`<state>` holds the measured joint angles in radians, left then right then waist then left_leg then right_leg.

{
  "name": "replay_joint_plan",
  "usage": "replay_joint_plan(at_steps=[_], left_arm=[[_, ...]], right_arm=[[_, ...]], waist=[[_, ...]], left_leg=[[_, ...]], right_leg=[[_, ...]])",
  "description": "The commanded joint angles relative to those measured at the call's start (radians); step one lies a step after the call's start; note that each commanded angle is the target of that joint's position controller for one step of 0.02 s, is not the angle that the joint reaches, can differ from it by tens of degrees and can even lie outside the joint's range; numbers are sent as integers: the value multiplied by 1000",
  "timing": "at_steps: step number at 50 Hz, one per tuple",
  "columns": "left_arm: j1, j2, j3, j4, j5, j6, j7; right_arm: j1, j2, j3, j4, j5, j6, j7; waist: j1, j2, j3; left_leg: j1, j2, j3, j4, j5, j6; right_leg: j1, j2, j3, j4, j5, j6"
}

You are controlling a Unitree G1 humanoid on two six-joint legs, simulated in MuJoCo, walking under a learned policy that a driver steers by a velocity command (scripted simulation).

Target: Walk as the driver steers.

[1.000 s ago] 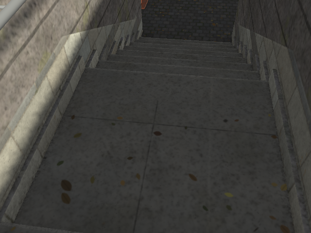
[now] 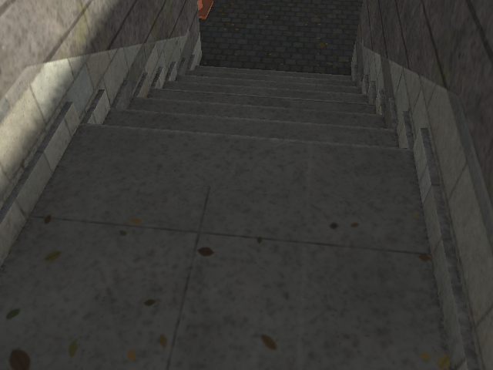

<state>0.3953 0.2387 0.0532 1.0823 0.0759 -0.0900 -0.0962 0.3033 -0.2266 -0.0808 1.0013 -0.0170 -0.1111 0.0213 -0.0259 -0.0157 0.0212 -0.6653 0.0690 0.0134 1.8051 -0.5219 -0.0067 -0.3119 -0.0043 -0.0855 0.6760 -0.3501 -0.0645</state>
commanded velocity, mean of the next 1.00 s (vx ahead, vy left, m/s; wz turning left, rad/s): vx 0.04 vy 0.00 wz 0.00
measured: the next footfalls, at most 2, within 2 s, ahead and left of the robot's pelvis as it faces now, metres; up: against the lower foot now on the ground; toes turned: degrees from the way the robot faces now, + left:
left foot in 0.16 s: +0.12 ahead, +0.12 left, +0.00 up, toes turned +5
right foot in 1.88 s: +0.50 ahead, -0.11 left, -0.17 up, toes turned -3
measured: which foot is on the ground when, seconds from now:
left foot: up 0.00-0.14, down 0.16-1.00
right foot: down 0.00-1.00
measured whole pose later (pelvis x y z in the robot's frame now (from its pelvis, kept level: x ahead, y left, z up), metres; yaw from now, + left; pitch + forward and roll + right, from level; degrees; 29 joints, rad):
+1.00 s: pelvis +0.07 +0.01 +0.00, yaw -1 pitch -1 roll +0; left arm 0.25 0.24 0.09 1.04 0.01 -0.07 -0.09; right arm 0.10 -0.26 -0.07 1.08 -0.01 -0.07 0.04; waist 0.02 0.01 0.06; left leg -0.30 0.04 0.08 0.67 -0.35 0.01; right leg -0.18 0.02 -0.08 0.62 -0.43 -0.04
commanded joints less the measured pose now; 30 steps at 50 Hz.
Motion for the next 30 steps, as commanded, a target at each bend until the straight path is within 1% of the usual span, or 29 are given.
replay_joint_plan(at_steps=[1, 2, 3, 4, 5, 6, 7, 8, 9, 10, 11, 12, 13, 14, 15, 16, 17, 18, 19, 20, 21, 22, 24, 25, 26, 30], left_arm=[[-71, -54, -45, -67, -24, -51, 51], [-82, -17, -45, -66, -44, -56, 55], [-46, 7, -53, -67, -38, -49, 39], [-48, 31, -59, -59, -22, -36, 15], [-55, 86, -46, -72, -24, -30, -4], [-46, 97, -43, -71, -36, -25, -16], [-75, 92, -45, -67, -29, -20, -23], [-51, 122, -34, -57, -68, -10, -30], [-8, 102, -33, -40, -102, 1, -36], [96, 124, -8, -31, -110, 18, -28], [129, 98, -6, -22, -102, 27, -16], [108, 84, 2, -30, -84, 32, -5], [78, 84, 11, -39, -79, 31, 3], [45, 80, 17, -37, -77, 29, 8], [37, 77, 21, -36, -74, 25, 11], [34, 61, 19, -31, -76, 20, 11], [26, 46, 20, -32, -83, 18, 10], [13, 43, 21, -32, -85, 17, 7], [-10, 62, 29, -41, -84, 15, 4], [-27, 66, 33, -49, -80, 13, 3], [-55, 75, 36, -58, -78, 10, 2], [-55, 89, 42, -61, -78, 9, 8], [-57, 94, 46, -60, -73, 11, 12], [-62, 99, 49, -61, -72, 11, 13], [-76, 104, 51, -67, -77, 10, 13], [-95, 116, 56, -73, -74, 9, 11]], right_arm=[[101, 106, 35, -35, -50, -13, -1], [128, 65, 22, -9, -44, 2, 13], [115, 8, 6, 4, -36, 17, 23], [115, -3, 9, 3, -30, 27, 33], [122, -33, 2, 2, -28, 32, 30], [106, -55, -6, -5, -24, 35, 21], [142, -55, -5, 6, -38, 35, 10], [49, -77, -14, -31, -9, 37, 2], [-26, -74, -1, -43, 9, 36, -1], [-100, -109, 3, -51, 24, 29, -4], [-160, -108, 10, -66, 22, 25, 2], [-194, -113, 7, -70, 17, 17, 9], [-216, -127, -2, -71, 11, 16, 25], [-216, -128, -8, -63, 12, 20, 37], [-208, -141, -16, -55, 12, 22, 41], [-188, -131, -18, -47, 13, 22, 39], [-169, -114, -15, -36, 9, 18, 32], [-168, -95, -11, -31, 9, 18, 27], [-161, -87, -8, -28, 19, 18, 24], [-179, -87, -8, -28, 23, 19, 21], [-188, -94, -9, -31, 26, 20, 22], [-180, -96, -7, -28, 30, 20, 26], [-189, -114, -11, -22, 27, 20, 29], [-191, -120, -13, -20, 26, 21, 29], [-188, -119, -11, -18, 21, 25, 32], [-201, -131, -12, -8, 21, 30, 30]], waist=[[-74, -27, 83], [-77, -36, 33], [-80, -63, 31], [-93, -92, 8], [-92, -71, -3], [-86, -66, -17], [-109, -70, -16], [-83, -4, -16], [-46, 33, -27], [46, 82, -74], [79, 77, -120], [90, 76, -117], [95, 72, -43], [88, 64, -11], [86, 42, 2], [72, 15, -12], [66, 12, -26], [61, 7, -40], [60, -3, -47], [59, 7, -70], [53, 10, -75], [55, 27, -90], [58, 24, -75], [57, 20, -71], [51, 11, -65], [49, 20, -48]], left_leg=[[9, 101, -94, -559, 420, 25], [143, 88, -53, -742, 510, -8], [235, 64, -19, -791, 482, -48], [366, 37, 8, -741, 527, -65], [407, 5, 31, -761, 466, -83], [425, -1, 35, -805, 409, -94], [474, 10, 2, -749, 466, -83], [419, -3, 50, -956, 346, -88], [443, 15, 44, -1073, 467, -63], [482, 19, 23, -1111, 594, -15], [520, 23, 17, -1142, 603, 16], [529, 10, 27, -1156, 523, 28], [421, -1, 18, -1196, 419, 38], [386, -2, 14, -1214, 412, 38], [374, -5, 27, -1195, 429, 40], [375, -12, 43, -1177, 449, 34], [382, -9, 48, -1166, 478, 35], [387, -11, 52, -1155, 502, 32], [383, -10, 48, -1152, 518, 29], [388, -12, 56, -1145, 543, 31], [390, -11, 57, -1145, 569, 30], [393, -9, 46, -1162, 596, 33], [392, -10, 49, -1164, 597, 33], [394, -11, 49, -1165, 586, 31], [399, -6, 49, -1168, 584, 32], [397, -10, 54, -1176, 535, 30]], right_leg=[[-199, -245, 224, -280, 756, -156], [-227, -206, 161, -284, 701, -164], [-298, -201, 153, -282, 710, -168], [-372, -192, 147, -247, 725, -148], [-378, -196, 150, -231, 694, -146], [-335, -204, 168, -201, 652, -141], [-335, -228, 206, -135, 665, -142], [-224, -213, 220, -131, 618, -114], [-149, -185, 242, -100, 590, -80], [-85, -140, 213, -116, 492, -47], [-55, -103, 172, -119, 363, -32], [-66, -80, 125, -120, 207, -27], [-62, -38, 58, -129, 125, -10], [-41, -19, 24, -120, 77, 3], [-29, -17, 25, -116, 126, 0], [-4, -25, 36, -115, 212, -8], [16, -32, 42, -117, 272, -20], [40, -35, 45, -117, 334, -21], [67, -35, 45, -120, 385, -13], [92, -30, 44, -115, 434, -9], [103, -26, 40, -105, 463, 0], [121, -20, 32, -98, 449, 10], [119, -16, 31, -100, 432, 18], [116, -15, 32, -102, 426, 19], [113, -15, 36, -106, 423, 18], [114, -17, 45, -122, 395, 15]])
